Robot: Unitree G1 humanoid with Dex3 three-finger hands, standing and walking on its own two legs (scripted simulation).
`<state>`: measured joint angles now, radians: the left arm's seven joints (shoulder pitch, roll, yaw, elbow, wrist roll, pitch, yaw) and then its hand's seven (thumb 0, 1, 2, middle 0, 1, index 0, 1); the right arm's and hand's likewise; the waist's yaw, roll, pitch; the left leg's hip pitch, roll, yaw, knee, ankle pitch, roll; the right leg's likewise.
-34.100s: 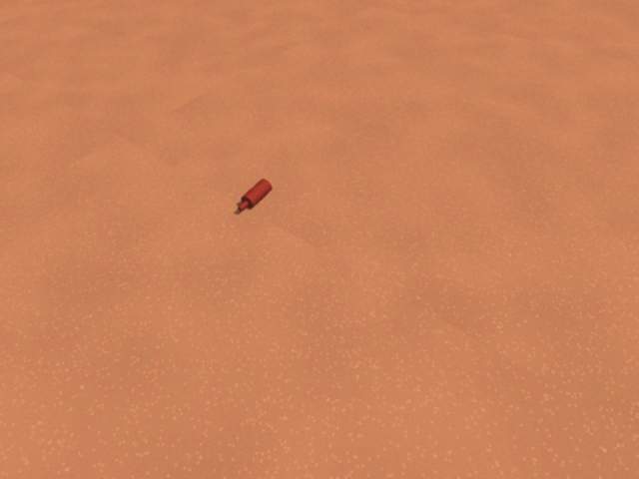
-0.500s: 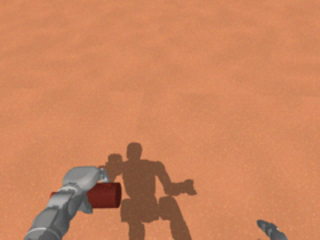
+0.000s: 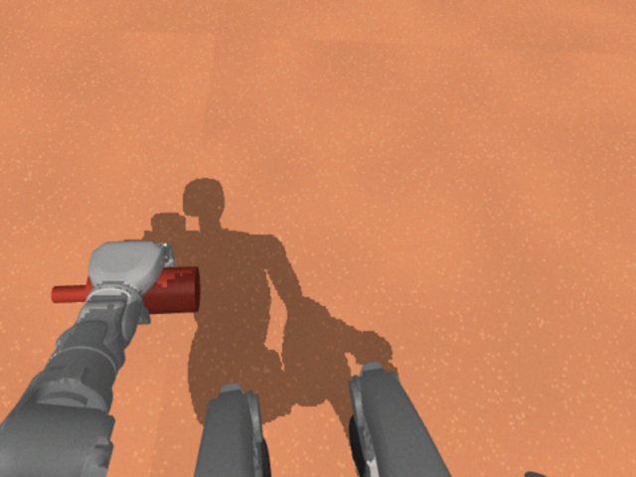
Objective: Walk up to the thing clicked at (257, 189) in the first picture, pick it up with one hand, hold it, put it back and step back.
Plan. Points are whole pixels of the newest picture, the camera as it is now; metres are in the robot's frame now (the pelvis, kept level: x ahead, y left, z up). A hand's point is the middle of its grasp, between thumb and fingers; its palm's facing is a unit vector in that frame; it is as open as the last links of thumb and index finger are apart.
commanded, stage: crouch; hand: left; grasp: from above
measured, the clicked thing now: (128, 291) +0.42 +0.25 -0.15
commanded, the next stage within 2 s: lower in 1.24 s
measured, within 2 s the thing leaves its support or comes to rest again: neither
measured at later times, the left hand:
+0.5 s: hand (175, 303) +0.45 +0.22 -0.31, palm faces -0.46 +0.03 -0.89, open 9.5 cm
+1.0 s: hand (187, 303) +0.46 +0.22 -0.39, palm faces -0.48 +0.02 -0.88, open 9.5 cm
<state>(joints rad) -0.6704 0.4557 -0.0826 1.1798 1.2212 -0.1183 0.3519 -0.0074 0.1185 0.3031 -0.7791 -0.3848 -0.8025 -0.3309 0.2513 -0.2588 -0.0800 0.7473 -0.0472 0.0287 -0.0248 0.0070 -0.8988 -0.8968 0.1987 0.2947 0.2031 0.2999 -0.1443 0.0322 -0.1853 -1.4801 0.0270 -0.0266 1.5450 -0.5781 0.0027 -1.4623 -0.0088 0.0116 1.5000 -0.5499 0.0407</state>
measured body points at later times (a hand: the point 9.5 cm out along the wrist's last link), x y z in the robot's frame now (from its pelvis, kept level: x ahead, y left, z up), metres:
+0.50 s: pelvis -0.01 +0.00 -0.15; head +0.22 +0.04 +0.24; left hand +0.47 +0.22 -0.26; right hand +0.03 -0.28 -0.26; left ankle +0.06 +0.12 -0.55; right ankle +0.07 -0.14 -0.55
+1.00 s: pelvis -0.02 -0.01 -0.21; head +0.23 +0.03 +0.16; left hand +0.49 +0.21 -0.34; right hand -0.02 -0.29 -0.32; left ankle +0.06 +0.12 -0.55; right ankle +0.07 -0.14 -0.55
